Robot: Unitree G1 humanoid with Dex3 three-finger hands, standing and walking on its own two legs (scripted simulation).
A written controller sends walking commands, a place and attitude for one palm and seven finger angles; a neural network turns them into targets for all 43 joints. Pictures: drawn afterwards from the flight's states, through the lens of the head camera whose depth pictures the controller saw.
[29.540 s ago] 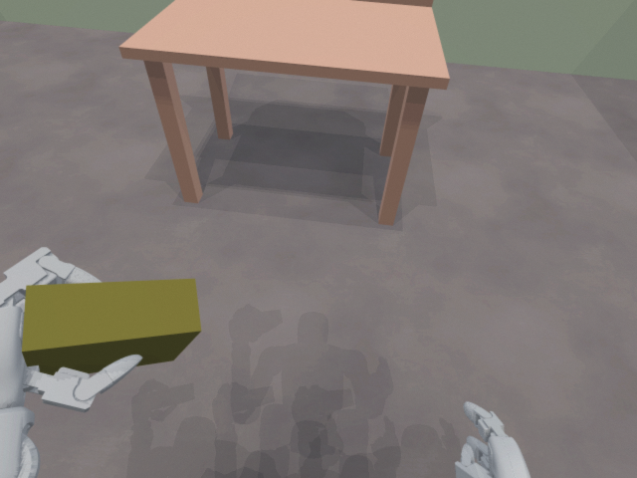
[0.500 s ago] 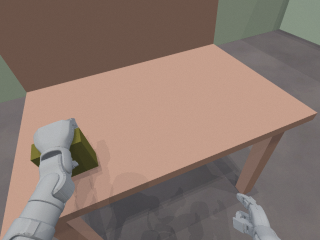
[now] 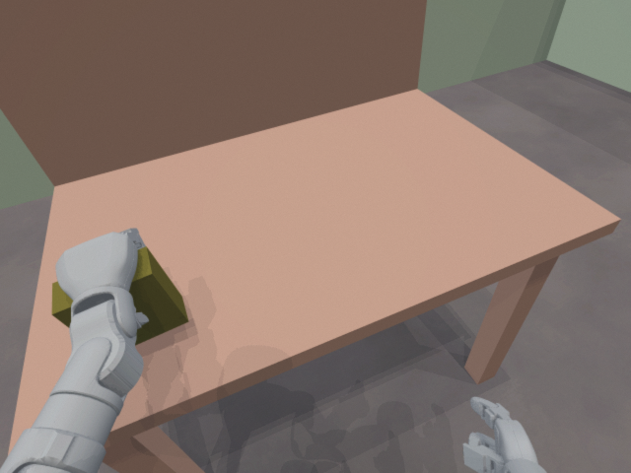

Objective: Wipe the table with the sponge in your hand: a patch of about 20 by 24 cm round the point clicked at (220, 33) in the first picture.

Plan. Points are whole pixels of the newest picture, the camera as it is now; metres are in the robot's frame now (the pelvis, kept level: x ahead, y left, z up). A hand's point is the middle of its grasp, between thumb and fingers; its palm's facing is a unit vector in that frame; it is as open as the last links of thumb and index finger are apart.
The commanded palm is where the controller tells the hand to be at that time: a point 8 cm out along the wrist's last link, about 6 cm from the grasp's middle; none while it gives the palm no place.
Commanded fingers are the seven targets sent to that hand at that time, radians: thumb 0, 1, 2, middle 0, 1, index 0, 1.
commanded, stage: move the sponge above the wiping area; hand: left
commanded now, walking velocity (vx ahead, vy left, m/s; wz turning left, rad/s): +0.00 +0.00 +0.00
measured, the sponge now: (133, 311) +0.30 +0.31 +0.04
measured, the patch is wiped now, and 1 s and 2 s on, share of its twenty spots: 0.00 0.00 0.00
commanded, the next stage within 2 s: lower the sponge onto the table in 1.78 s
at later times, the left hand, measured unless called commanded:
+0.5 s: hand (112, 304) +0.29 +0.31 +0.08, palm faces -0.02 -0.04 -1.00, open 9.6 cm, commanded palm +0.27 +0.28 +0.14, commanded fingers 0.00 0.10 1.30 -1.20 -1.60 -1.20 -1.60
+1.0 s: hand (128, 318) +0.28 +0.30 +0.06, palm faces -0.10 -0.11 -0.99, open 9.6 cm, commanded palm +0.27 +0.28 +0.15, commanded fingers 0.00 0.10 1.30 -1.20 -1.60 -1.20 -1.60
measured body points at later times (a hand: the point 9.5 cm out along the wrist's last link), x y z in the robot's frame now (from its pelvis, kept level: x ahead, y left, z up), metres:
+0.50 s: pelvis -0.01 +0.00 +0.00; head -0.02 -0.05 +0.45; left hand +0.28 +0.31 +0.14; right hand +0.22 -0.22 -0.10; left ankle +0.04 +0.11 -0.74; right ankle -0.03 -0.07 -0.74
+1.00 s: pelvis +0.00 +0.00 +0.00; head -0.02 -0.04 +0.45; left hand +0.28 +0.30 +0.11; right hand +0.22 -0.22 -0.10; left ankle +0.04 +0.11 -0.74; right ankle -0.03 -0.07 -0.74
